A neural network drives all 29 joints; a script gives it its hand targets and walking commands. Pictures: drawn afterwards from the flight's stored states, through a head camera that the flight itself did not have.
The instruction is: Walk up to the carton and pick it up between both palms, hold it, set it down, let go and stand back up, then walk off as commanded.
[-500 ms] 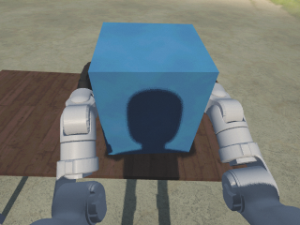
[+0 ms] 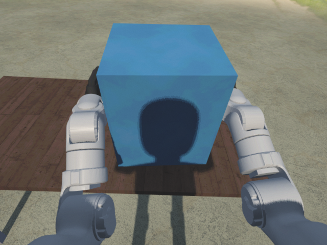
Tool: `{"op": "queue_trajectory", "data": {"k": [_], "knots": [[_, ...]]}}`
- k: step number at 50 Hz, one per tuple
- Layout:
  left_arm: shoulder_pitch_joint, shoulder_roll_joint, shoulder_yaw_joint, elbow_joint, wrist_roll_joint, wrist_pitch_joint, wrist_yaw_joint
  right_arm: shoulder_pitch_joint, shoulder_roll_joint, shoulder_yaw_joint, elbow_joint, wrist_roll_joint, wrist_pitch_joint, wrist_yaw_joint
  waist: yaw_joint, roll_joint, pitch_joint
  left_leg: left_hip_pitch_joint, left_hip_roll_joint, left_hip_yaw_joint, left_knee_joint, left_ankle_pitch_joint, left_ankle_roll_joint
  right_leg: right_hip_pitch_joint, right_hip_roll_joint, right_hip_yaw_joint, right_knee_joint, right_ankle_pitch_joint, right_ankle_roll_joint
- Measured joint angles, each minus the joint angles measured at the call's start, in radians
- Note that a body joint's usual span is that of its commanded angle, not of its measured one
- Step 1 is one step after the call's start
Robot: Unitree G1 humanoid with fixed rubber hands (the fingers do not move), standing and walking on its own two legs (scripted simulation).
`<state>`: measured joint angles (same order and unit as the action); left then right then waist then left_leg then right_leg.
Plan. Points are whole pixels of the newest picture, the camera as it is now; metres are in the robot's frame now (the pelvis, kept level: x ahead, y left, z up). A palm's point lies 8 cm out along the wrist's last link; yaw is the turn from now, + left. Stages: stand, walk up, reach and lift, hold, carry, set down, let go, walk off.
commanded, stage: hold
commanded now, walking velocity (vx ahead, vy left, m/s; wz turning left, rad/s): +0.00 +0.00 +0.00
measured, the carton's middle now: (162, 98) +0.36 +0.00 +0.22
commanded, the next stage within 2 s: none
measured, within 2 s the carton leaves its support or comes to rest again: neither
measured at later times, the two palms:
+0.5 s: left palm (95, 99) +0.37 +0.15 +0.21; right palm (224, 93) +0.38 -0.15 +0.23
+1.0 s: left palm (94, 100) +0.37 +0.15 +0.21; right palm (224, 93) +0.37 -0.15 +0.23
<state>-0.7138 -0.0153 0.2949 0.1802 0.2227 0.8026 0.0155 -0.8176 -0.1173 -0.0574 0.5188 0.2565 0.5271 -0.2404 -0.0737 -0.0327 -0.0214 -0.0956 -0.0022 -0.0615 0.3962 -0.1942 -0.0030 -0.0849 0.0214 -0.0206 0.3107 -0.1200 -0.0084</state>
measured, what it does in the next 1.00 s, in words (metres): stands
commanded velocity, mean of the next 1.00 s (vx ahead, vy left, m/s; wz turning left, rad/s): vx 0.00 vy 0.00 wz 0.00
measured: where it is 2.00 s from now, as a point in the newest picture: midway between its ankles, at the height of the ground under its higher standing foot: outside the picture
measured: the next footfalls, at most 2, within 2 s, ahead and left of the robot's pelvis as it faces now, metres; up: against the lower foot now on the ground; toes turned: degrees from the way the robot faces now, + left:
none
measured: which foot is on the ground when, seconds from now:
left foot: down 0.00-1.00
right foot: down 0.00-1.00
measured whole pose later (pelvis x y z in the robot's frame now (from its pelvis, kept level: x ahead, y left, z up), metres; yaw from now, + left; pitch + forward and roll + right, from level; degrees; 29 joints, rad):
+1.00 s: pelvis +0.01 +0.00 +0.00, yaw +0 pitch -6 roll -1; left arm -0.67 -0.03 0.28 0.11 0.23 0.82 0.02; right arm -0.78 -0.12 -0.04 0.46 0.27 0.54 -0.24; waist -0.08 -0.03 -0.01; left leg -0.08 0.00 -0.06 0.40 -0.21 0.00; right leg -0.07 0.02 -0.02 0.30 -0.13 -0.01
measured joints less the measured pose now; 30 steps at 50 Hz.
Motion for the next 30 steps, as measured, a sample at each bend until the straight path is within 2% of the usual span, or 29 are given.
{"op": "queue_trajectory", "data": {"k": [30], "knots": [[0.04, -0.007, -0.018, -0.063, 0.003, 0.013, 0.002, 0.037, -0.002, 0.015, -0.055, 0.014, 0.006, -0.005, -0.005, 0.001, 0.008, 0.007, 0.0, -0.001, 0.005, -0.012, 0.003, 0.013, 0.001, 0.001, -0.005, -0.008, 0.002]]}}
